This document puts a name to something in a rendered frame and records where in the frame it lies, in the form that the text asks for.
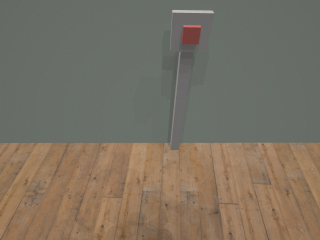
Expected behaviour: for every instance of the panel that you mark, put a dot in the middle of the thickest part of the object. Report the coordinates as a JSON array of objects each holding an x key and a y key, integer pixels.
[{"x": 203, "y": 18}]

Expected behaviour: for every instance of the button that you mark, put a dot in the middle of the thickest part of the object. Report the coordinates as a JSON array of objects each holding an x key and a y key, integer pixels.
[{"x": 191, "y": 34}]

